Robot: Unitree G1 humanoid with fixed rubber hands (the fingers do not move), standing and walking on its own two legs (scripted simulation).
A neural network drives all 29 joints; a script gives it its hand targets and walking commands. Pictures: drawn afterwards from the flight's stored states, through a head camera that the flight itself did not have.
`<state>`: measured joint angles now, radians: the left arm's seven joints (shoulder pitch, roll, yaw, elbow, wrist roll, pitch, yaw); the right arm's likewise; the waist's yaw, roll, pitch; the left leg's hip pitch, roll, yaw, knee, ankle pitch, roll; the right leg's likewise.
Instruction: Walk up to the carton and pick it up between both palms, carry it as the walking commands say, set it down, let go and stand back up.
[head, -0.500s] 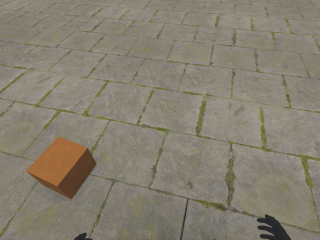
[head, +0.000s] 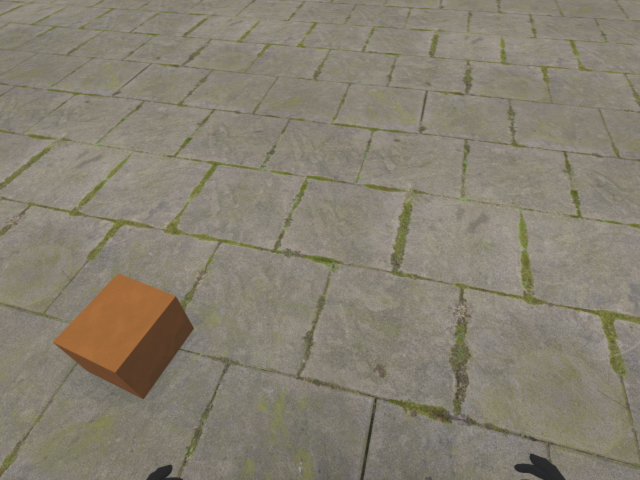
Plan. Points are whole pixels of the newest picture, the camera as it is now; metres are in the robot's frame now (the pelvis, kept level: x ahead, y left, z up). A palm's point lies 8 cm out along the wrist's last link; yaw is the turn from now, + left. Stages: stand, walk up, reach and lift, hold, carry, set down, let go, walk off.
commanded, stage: stand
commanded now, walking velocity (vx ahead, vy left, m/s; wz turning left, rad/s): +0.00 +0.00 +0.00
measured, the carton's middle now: (130, 334) +0.64 +0.68 -0.65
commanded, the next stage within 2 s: walk up in 0.40 s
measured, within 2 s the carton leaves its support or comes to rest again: neither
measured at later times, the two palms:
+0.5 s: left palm out of the picture +0.06 +0.27 -0.12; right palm out of the picture +0.07 -0.27 -0.11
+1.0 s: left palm out of the picture -0.01 +0.27 -0.11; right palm out of the picture +0.07 -0.25 -0.12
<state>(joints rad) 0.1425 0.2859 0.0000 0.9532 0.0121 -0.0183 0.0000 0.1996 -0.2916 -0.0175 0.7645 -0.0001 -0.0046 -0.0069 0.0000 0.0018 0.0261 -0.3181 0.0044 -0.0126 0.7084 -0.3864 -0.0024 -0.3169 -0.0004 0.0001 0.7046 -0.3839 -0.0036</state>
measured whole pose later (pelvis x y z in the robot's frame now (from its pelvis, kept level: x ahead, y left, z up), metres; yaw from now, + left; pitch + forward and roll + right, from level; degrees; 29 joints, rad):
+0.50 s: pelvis -0.02 +0.00 +0.00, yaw +0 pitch -1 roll +0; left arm 0.12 0.29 0.00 1.07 0.01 -0.02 0.00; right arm 0.20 -0.30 -0.01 0.89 0.00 -0.01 -0.01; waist 0.00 0.00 0.03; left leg -0.32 0.00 -0.01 0.68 -0.34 0.00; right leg -0.32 0.00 0.00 0.67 -0.34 0.00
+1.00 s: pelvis -0.04 +0.00 +0.01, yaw +10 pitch +1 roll +0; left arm 0.19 0.24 0.00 0.93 0.01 0.03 0.02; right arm 0.20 -0.26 -0.06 0.91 0.00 0.07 0.01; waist 0.00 0.02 0.06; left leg -0.47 0.01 0.02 1.03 -0.43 -0.04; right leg -0.32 -0.08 -0.12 0.59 -0.29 0.00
